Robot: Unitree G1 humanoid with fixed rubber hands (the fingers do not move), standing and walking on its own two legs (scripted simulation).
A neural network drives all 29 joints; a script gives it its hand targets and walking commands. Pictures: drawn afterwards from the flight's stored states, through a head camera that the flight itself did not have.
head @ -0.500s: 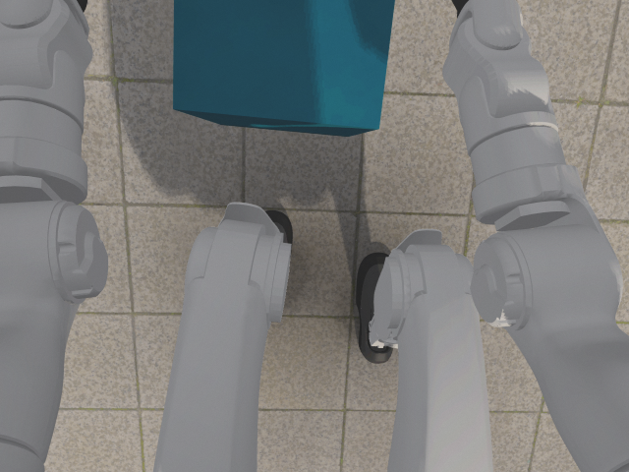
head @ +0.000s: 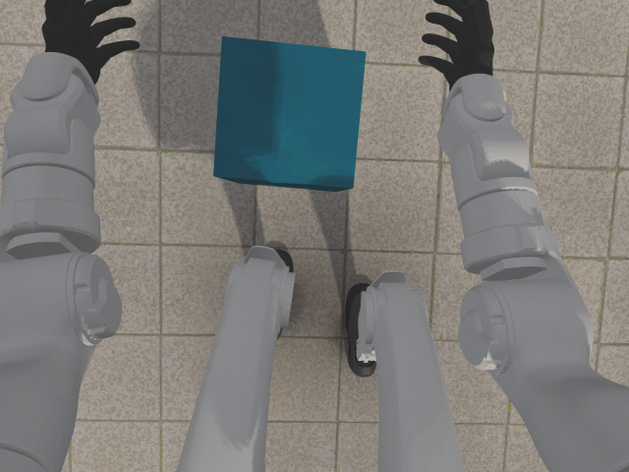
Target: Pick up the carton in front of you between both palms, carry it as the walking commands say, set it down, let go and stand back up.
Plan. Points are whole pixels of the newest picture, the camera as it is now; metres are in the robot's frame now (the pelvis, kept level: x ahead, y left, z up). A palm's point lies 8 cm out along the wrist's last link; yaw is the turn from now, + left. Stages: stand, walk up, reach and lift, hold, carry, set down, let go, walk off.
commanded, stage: set down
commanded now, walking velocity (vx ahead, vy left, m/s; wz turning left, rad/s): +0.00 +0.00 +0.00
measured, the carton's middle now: (290, 129) +0.49 +0.11 -0.41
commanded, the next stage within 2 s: let go in 0.30 s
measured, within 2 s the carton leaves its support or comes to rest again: neither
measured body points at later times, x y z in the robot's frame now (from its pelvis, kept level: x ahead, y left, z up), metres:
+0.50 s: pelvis +0.03 +0.02 +0.13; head +0.31 +0.07 +0.48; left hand +0.46 +0.33 +0.01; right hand +0.51 -0.08 +0.02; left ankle +0.11 +0.10 -0.50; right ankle +0.07 -0.12 -0.50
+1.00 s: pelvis +0.09 +0.01 +0.23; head +0.22 +0.03 +0.66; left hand +0.30 +0.27 +0.13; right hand +0.36 -0.18 +0.13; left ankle +0.11 +0.10 -0.50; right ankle +0.07 -0.12 -0.50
